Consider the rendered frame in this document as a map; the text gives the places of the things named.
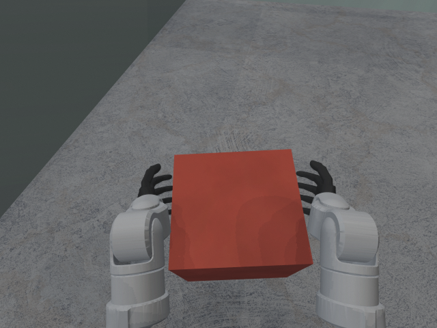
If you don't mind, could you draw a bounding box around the robot left hand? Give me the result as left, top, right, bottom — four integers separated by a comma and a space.
137, 164, 173, 215

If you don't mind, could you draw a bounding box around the carton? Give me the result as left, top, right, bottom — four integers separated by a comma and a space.
169, 149, 313, 282

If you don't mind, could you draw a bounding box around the left robot forearm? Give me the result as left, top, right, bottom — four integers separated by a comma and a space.
106, 194, 171, 328

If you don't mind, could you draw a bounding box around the robot right hand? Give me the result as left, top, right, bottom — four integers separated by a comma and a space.
296, 161, 336, 215

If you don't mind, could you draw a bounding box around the right robot forearm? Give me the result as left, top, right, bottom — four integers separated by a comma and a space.
307, 192, 386, 328

